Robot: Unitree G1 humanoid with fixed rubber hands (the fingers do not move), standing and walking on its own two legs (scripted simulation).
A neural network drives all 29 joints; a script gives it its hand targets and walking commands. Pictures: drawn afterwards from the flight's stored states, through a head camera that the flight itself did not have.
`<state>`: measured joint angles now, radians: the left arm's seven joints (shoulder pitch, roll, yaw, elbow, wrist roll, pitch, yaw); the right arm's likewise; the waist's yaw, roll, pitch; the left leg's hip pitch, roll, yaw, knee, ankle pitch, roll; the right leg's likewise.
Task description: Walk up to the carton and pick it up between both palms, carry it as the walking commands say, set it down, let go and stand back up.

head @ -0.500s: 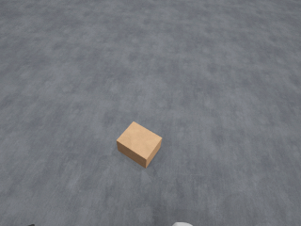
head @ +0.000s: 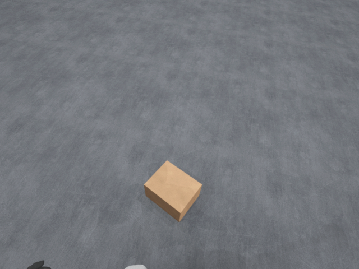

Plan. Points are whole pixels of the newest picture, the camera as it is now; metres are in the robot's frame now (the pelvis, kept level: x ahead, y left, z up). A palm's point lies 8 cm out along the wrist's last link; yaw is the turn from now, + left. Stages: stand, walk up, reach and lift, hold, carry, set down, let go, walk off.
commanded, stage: walk up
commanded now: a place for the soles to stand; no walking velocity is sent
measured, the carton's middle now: (172, 190) +0.60 +0.01 -0.68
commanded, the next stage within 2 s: none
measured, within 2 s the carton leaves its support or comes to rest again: neither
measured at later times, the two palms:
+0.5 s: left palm out of the picture +0.14 +0.33 -0.09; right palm out of the picture +0.14 -0.31 -0.09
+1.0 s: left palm out of the picture +0.04 +0.41 -0.07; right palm (292, 252) +0.18 -0.26 -0.07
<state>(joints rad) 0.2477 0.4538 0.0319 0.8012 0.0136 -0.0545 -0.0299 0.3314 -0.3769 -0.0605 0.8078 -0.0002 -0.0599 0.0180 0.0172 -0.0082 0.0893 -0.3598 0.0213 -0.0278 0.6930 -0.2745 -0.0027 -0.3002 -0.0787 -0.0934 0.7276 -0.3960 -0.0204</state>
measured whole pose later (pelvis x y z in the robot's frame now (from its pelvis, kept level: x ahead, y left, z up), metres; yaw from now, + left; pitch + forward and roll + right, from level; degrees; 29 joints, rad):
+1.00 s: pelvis +0.03 +0.05 +0.01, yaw -4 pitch -2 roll -1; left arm 0.39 0.50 0.04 0.98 0.01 -0.08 0.05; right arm 0.09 -0.41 -0.07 0.75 0.00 0.03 0.10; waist 0.02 0.04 0.08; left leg -0.43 0.08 -0.04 0.93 -0.45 0.00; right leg -0.22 -0.10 0.01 0.61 -0.37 0.00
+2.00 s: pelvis +0.18 +0.30 -0.02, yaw -26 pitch -1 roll -2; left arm 0.31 0.52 0.05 0.84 0.01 -0.11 0.11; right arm 0.25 -0.43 -0.09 0.69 0.00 0.06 0.07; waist -0.02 0.08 0.13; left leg -0.47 0.07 0.08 1.12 -0.54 0.04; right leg -0.48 -0.04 -0.08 0.81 -0.30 -0.02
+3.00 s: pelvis +0.23 +0.34 -0.01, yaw -38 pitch +1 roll +0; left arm 0.17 0.46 0.04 0.92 0.01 -0.05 0.02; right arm 0.19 -0.44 -0.09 0.86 0.00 -0.04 0.00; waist -0.02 0.03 0.01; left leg -0.41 0.09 0.11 0.79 -0.40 0.00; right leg -0.47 -0.01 0.02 0.79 -0.35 -0.01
